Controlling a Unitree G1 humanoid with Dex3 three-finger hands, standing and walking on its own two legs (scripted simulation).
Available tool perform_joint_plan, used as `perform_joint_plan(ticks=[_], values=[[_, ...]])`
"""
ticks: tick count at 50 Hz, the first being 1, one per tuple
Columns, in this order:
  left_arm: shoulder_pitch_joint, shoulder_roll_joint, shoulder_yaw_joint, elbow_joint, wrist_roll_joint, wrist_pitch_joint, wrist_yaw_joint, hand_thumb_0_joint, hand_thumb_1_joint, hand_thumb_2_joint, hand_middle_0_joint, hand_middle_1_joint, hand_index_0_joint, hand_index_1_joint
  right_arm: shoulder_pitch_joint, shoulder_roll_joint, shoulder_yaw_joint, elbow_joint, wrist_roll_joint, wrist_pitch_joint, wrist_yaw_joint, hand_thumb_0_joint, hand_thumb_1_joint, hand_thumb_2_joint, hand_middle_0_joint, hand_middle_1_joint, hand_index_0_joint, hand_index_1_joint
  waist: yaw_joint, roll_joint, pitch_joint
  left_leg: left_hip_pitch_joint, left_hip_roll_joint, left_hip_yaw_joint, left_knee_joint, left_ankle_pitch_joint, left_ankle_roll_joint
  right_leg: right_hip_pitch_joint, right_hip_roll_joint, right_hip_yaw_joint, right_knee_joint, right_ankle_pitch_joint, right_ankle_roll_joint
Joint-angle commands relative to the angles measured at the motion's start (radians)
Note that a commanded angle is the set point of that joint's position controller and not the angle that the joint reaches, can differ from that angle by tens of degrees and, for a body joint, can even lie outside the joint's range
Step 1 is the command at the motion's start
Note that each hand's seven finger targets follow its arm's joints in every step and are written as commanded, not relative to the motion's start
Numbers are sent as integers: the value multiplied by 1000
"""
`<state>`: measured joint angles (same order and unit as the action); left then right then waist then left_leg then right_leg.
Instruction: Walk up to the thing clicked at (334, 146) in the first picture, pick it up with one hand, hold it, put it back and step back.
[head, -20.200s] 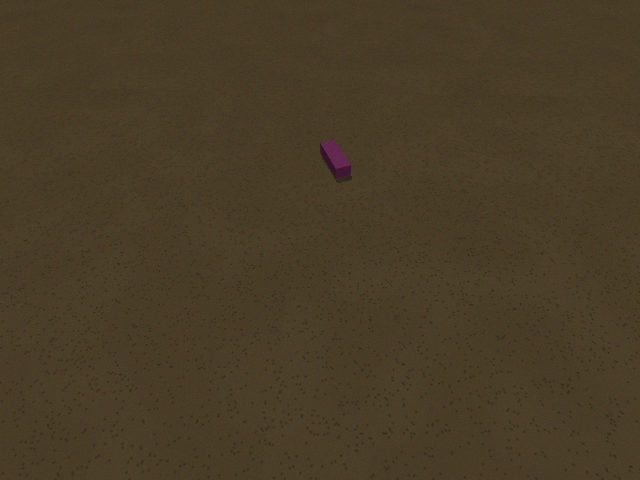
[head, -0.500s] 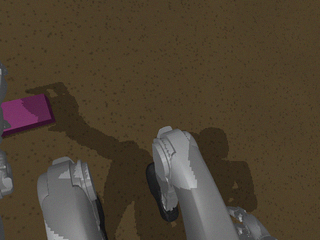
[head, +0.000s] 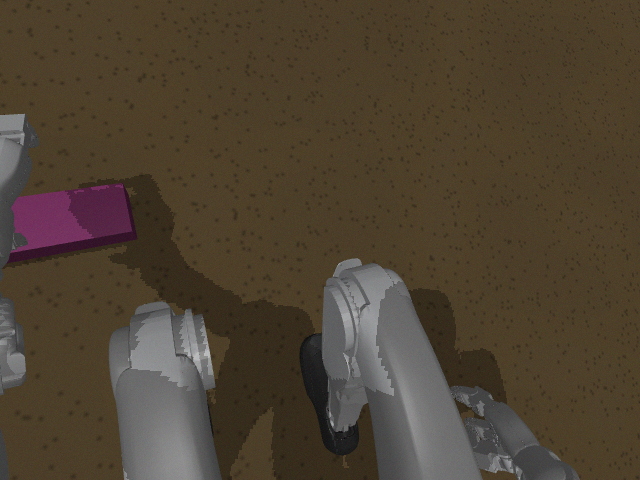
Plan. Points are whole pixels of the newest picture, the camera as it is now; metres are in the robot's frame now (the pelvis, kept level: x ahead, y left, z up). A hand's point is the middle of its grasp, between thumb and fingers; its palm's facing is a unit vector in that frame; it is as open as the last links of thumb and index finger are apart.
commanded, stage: rest palm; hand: left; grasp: from above
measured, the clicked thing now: (50, 225) +0.47 +0.30 -0.30
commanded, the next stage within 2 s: close in 0.96 s
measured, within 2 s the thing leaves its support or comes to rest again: neither
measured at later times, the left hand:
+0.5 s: hand (37, 232) +0.44 +0.30 -0.24, palm faces -0.47 -0.07 -0.88, open 14.0 cm
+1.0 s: hand (38, 233) +0.45 +0.30 -0.27, palm faces -0.50 -0.11 -0.86, open 14.0 cm
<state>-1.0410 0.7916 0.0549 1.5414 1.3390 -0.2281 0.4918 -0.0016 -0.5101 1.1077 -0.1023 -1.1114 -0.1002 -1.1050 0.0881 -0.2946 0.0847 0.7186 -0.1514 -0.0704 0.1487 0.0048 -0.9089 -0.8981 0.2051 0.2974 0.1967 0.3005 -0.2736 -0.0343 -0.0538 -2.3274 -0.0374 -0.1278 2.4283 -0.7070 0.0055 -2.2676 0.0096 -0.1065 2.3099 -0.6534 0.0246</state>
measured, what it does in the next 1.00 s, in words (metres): stands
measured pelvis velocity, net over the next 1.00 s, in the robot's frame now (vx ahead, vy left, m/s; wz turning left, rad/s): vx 0.00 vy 0.00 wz -0.08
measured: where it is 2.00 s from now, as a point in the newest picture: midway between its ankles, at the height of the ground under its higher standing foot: (267, 440)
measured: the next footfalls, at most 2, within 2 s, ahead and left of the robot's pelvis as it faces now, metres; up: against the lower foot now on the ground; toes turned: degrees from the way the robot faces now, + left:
none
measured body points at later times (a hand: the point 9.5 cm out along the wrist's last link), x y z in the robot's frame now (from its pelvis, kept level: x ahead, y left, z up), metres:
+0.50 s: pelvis +0.00 +0.00 -0.02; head +0.26 +0.10 +0.33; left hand +0.46 +0.30 -0.19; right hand +0.02 -0.27 -0.09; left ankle +0.07 +0.12 -0.29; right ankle +0.11 -0.12 -0.29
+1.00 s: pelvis +0.00 +0.00 -0.02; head +0.28 +0.10 +0.31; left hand +0.47 +0.31 -0.22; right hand +0.03 -0.26 -0.09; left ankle +0.07 +0.12 -0.29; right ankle +0.11 -0.12 -0.29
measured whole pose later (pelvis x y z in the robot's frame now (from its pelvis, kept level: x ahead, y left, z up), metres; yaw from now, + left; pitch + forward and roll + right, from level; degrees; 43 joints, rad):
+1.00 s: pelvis +0.00 +0.00 -0.02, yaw -5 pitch +30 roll -13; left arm -1.00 0.99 0.16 1.68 1.31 -0.28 0.56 0.00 -0.51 1.01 -0.08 -1.03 -0.08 -1.02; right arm 0.13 -0.33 0.23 0.68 -0.23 -0.17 0.24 0.00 -0.90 -0.90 0.21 0.30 0.20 0.30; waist -0.35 -0.11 0.14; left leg -2.34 -0.02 -0.21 2.54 -0.74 0.01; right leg -2.27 0.04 -0.17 2.36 -0.64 0.04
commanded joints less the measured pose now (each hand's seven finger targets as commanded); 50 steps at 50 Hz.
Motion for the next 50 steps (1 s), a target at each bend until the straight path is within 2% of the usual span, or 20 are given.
perform_joint_plan(ticks=[1, 4, 6, 7, 10, 14, 19, 22, 28, 33, 35, 36, 37, 38, 40, 42, 45, 47, 48, 50], values=[[-265, 217, 1, -7, -27, 55, -15, 0, -516, 1112, -87, -1147, -89, -1144, 249, -269, -48, 7, 8, -1, -8, 0, -908, -899, 200, 300, 200, 300, -41, 340, -547, 484, 1, 55, -288, 170, 29, 276, 28, -66, -204, 191, -60], [-196, 255, 18, -29, -59, 59, -65, 0, -497, 1069, -83, -1143, -95, -1129, 236, -273, -46, -26, 18, 0, -8, 0, -904, -897, 200, 300, 200, 300, -18, 307, -594, 485, -1, 55, -278, 202, 31, 338, 28, -59, -201, 218, -57], [-204, 286, 35, -81, -72, 43, -86, 0, -509, 956, -59, -1074, -78, -1054, 237, -269, -42, -43, 22, 7, -6, 0, -902, -901, 199, 300, 199, 300, -12, 318, -629, 477, -1, 65, -270, 236, 31, 396, 29, -52, -198, 253, -55], [-200, 310, 56, -95, -74, 33, -92, 0, -516, 959, -60, -1077, -78, -1059, 239, -271, -41, -54, 21, 9, -6, 0, -904, -901, 199, 300, 199, 300, -19, 295, -624, 469, 0, 63, -266, 244, 33, 407, 32, -55, -198, 259, -53], [-214, 280, 32, -80, -88, -17, -91, 0, -527, 970, -59, -1060, -71, -1048, 248, -268, -20, -50, 14, 12, -4, 0, -901, -900, 199, 300, 199, 300, -58, 260, -569, 417, 2, 64, -236, 202, 40, 410, 40, -58, -214, 226, -49], [-245, 371, 77, -98, -64, -103, -32, 0, -526, 974, -60, -1048, -70, -1037, 261, -280, 6, -27, -11, 4, -9, 0, -898, -900, 200, 300, 200, 300, -45, 295, -578, 420, 6, 66, -206, 175, 33, 424, 46, -60, -215, 186, -51], [-281, 379, 85, -65, -11, -157, 79, 0, -523, 990, -59, -1025, -64, -1019, 262, -296, 19, -7, -45, -16, -3, 0, -894, -898, 200, 300, 200, 300, -79, 371, -572, 508, 21, 36, -202, 180, 18, 340, 55, -99, -175, 186, -55], [-255, 381, 71, 0, 32, -142, 139, 0, -518, 991, -60, -1024, -65, -1017, 255, -299, 30, -1, -69, -39, 9, 0, -894, -898, 200, 300, 200, 300, -87, 411, -532, 521, 26, 34, -201, 167, 12, 304, 59, -108, -151, 181, -57], [-270, 384, 76, 52, 45, -66, 201, 0, -516, 1058, -71, -1038, -65, -1043, 252, -329, 34, 16, -91, -86, 44, 0, -894, -899, 200, 300, 200, 300, -110, 456, -514, 535, 34, 15, -185, 207, 4, 286, 60, -130, -124, 230, -52], [-236, 407, 102, 92, 19, -13, 188, 0, -514, 1017, -64, -1023, -63, -1022, 234, -350, 38, -6, -89, -112, 71, 0, -894, -899, 200, 300, 200, 300, -105, 444, -486, 501, 36, 2, -184, 227, 3, 299, 56, -136, -108, 252, -50], [-189, 458, 145, 105, 15, 2, 178, 0, -526, 1020, -64, -1026, -61, -1028, 248, -353, 36, -2, -85, -109, 72, 0, -897, -901, 200, 300, 200, 300, -89, 429, -489, 469, 32, 15, -176, 224, 11, 342, 63, -128, -123, 252, -53], [-198, 409, 113, 82, 10, 6, 165, 0, -524, 1009, -63, -1024, -61, -1024, 243, -342, 38, -19, -87, -113, 76, 0, -897, -901, 200, 300, 200, 300, -97, 438, -499, 488, 31, 17, -173, 240, 9, 349, 61, -126, -118, 268, -53], [-184, 433, 136, 96, -3, 7, 159, 0, -515, 999, -63, -1032, -65, -1028, 247, -346, 35, -8, -86, -113, 78, 0, -898, -901, 200, 300, 200, 300, -97, 436, -495, 476, 33, 16, -171, 237, 12, 358, 63, -129, -122, 266, -52], [-193, 415, 122, 82, -12, 10, 144, 0, -526, 994, -60, -1027, -62, -1024, 246, -346, 37, -19, -86, -119, 83, 0, -900, -902, 200, 300, 200, 300, -112, 424, -489, 489, 34, 13, -162, 253, 11, 351, 59, -126, -117, 280, -49], [-186, 421, 127, 68, -33, 2, 128, 0, -523, 996, -61, -1029, -62, -1026, 246, -358, 30, -18, -79, -117, 81, 0, -899, -902, 200, 300, 200, 300, -109, 424, -493, 485, 36, 3, -163, 253, 9, 351, 60, -133, -120, 271, -54], [-164, 444, 146, 46, -37, -13, 117, 0, -537, 997, -60, -1017, -57, -1019, 260, -354, 33, -19, -76, -110, 78, 0, -899, -903, 200, 300, 200, 300, -102, 413, -506, 483, 35, 2, -162, 267, 12, 388, 62, -131, -132, 281, -52], [-204, 425, 124, 28, -38, -47, 95, 0, -536, 994, -60, -1027, -59, -1028, 265, -349, 45, -20, -79, -106, 83, 0, -900, -903, 200, 301, 200, 301, -132, 385, -468, 448, 37, 8, -136, 239, 18, 395, 65, -127, -141, 265, -49], [-184, 449, 134, 20, -37, -71, 107, 0, -541, 1016, -64, -1031, -57, -1036, 262, -358, 45, -15, -77, -102, 77, 0, -900, -904, 200, 301, 200, 301, -110, 409, -504, 479, 39, 1, -145, 255, 10, 414, 68, -134, -141, 269, -53], [-200, 403, 97, 26, -30, -78, 103, 0, -529, 1004, -63, -1026, -60, -1028, 258, -359, 46, -26, -83, -106, 80, 0, -899, -903, 200, 301, 200, 301, -132, 400, -490, 500, 41, -1, -130, 263, 7, 388, 67, -138, -133, 277, -51], [-197, 435, 114, 28, -25, -98, 120, 0, -525, 1023, -66, -1031, -61, -1035, 260, -351, 60, -10, -85, -99, 80, 0, -897, -903, 200, 301, 200, 301, -126, 404, -495, 488, 41, -7, -140, 252, 9, 402, 73, -143, -137, 272, -49]])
